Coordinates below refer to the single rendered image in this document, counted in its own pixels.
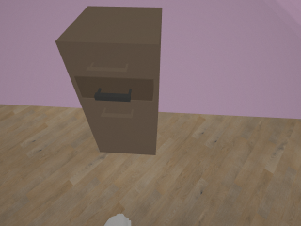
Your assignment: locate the cabinet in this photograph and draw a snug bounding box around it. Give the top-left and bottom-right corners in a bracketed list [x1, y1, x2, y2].
[55, 6, 163, 155]

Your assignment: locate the handle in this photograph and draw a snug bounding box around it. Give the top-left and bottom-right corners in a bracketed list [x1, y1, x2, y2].
[86, 67, 128, 77]
[101, 113, 134, 121]
[94, 88, 132, 102]

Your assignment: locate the left robot thigh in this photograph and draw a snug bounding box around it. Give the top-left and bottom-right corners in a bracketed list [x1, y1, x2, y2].
[104, 215, 132, 226]

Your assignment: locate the drawer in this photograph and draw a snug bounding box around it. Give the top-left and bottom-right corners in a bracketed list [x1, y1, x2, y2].
[74, 75, 154, 101]

